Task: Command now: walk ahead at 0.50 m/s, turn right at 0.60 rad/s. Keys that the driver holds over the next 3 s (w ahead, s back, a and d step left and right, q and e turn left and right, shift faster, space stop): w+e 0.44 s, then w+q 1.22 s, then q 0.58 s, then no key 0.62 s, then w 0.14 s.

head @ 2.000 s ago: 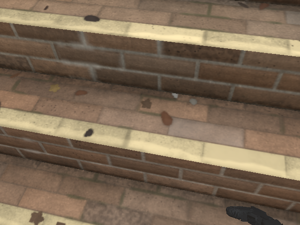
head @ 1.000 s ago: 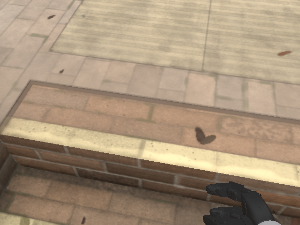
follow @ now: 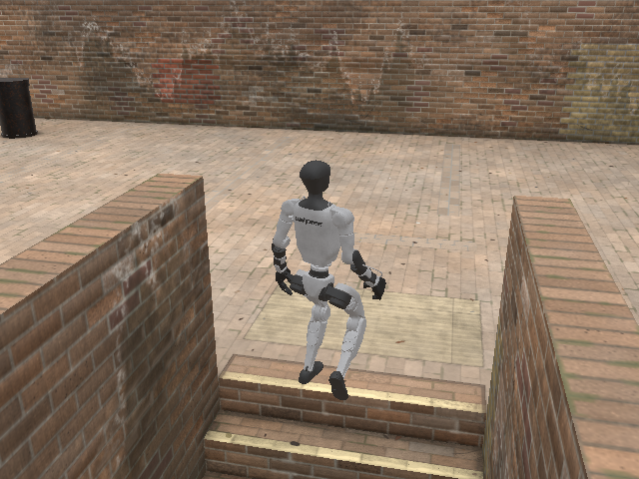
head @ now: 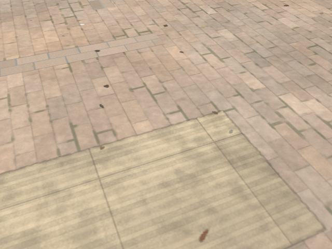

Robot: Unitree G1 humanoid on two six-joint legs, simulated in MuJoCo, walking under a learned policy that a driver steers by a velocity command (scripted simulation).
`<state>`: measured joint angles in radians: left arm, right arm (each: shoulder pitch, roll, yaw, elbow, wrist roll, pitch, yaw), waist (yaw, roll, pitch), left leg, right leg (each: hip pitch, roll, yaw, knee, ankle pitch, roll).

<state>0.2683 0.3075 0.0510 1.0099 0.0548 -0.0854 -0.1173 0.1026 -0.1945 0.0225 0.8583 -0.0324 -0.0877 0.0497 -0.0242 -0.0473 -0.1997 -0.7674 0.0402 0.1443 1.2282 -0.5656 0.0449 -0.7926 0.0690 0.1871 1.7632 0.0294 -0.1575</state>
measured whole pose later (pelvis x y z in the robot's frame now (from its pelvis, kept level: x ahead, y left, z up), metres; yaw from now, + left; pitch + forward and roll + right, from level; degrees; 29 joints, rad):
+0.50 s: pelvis +0.27 -0.06 +0.07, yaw -17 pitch +4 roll +0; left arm -0.06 0.17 0.04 0.79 0.04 -0.07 -0.08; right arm 0.57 -0.12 0.02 1.06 -0.08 -0.13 0.03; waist -0.08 -0.02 -0.10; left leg 0.22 0.12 0.39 0.33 -0.47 -0.08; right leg -0.57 0.00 -0.06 0.71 -0.19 -0.11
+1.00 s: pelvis +0.58 -0.11 +0.07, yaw -8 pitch +4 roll -2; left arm 0.30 0.23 0.06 0.92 0.00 -0.07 0.04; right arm 0.03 -0.23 -0.05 0.73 0.01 -0.07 0.04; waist 0.02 0.02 -0.01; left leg -0.62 -0.02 0.06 0.65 -0.09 0.12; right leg -0.03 -0.05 -0.16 0.71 -0.49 0.04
